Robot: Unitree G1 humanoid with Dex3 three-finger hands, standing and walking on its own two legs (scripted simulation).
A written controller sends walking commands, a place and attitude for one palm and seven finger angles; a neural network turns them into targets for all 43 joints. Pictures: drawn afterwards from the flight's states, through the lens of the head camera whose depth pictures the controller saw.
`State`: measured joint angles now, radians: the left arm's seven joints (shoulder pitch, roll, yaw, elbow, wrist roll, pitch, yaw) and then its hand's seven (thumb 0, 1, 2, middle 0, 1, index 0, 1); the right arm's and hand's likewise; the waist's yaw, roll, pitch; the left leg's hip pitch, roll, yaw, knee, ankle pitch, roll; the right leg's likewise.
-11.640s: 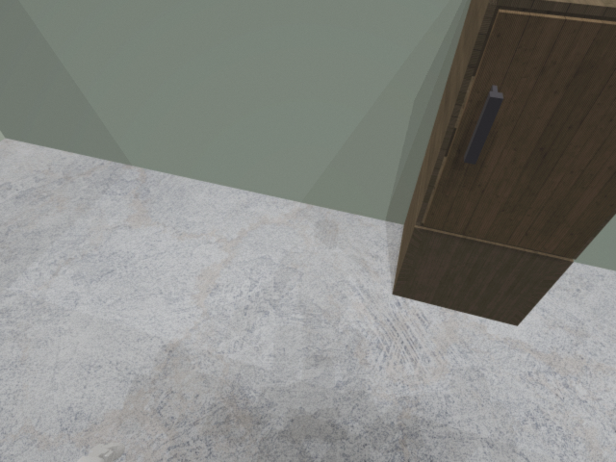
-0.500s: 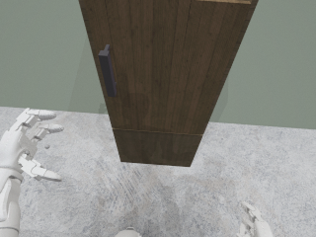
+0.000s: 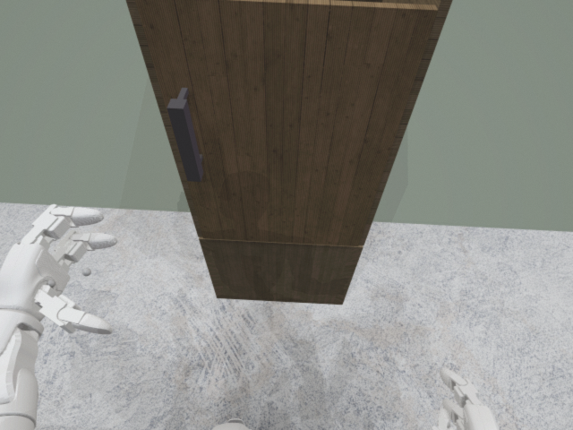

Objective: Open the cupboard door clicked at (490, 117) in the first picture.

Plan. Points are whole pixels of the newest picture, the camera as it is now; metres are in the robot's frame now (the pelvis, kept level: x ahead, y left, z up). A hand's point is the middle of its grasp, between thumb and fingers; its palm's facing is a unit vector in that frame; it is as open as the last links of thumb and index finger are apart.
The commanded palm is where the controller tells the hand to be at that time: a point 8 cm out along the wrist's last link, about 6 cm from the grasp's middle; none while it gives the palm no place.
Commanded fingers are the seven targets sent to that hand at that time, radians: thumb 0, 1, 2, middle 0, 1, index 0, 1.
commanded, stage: move the hooked fingers beside the handle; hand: left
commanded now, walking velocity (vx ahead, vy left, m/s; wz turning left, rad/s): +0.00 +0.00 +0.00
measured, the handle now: (189, 136) +0.58 +0.21 +0.06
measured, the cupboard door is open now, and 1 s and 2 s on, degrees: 0 0 0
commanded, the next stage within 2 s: none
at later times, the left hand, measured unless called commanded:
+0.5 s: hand (109, 231) +0.35 +0.27 +0.08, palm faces +0.01 -1.00 -0.01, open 14.0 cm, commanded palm +0.33 +0.32 +0.07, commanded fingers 0.00 -0.50 0.30 -0.30 -1.20 -0.30 -1.20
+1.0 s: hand (122, 196) +0.41 +0.27 +0.08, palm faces +0.01 -1.00 -0.01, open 14.0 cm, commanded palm +0.40 +0.32 +0.07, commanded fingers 0.00 -0.50 0.30 -0.30 -1.20 -0.30 -1.20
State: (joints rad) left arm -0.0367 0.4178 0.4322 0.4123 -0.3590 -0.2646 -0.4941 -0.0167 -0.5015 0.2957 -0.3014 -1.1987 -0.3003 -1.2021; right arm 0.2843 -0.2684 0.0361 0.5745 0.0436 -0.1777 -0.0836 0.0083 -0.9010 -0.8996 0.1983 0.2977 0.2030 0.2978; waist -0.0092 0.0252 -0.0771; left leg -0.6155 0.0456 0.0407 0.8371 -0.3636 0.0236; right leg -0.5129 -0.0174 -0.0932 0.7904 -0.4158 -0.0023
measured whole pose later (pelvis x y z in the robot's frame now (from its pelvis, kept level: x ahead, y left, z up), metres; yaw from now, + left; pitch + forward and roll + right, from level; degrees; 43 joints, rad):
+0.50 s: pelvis +0.00 -0.01 -0.01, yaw +0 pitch +10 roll -2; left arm -0.33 0.50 0.46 0.72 -0.31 -0.27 -0.53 -0.02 -0.50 0.30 -0.30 -1.20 -0.30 -1.20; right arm 0.30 -0.29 0.04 0.60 0.04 -0.14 -0.09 0.01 -0.90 -0.90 0.20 0.30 0.20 0.30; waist -0.04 0.02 -0.07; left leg -0.68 0.06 0.04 0.86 -0.37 0.01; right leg -0.58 -0.01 -0.09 0.83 -0.42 -0.02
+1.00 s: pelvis +0.00 +0.00 -0.01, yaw -1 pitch +14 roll -3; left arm -0.57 0.56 0.48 0.96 -0.24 -0.35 -0.50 -0.02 -0.50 0.30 -0.30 -1.20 -0.30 -1.20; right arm 0.34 -0.28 0.03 0.62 0.03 -0.05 -0.07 0.00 -0.90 -0.90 0.20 0.30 0.20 0.30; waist -0.08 0.01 -0.09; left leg -0.77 0.06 0.05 0.91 -0.38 0.03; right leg -0.67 -0.01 -0.08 0.85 -0.43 0.00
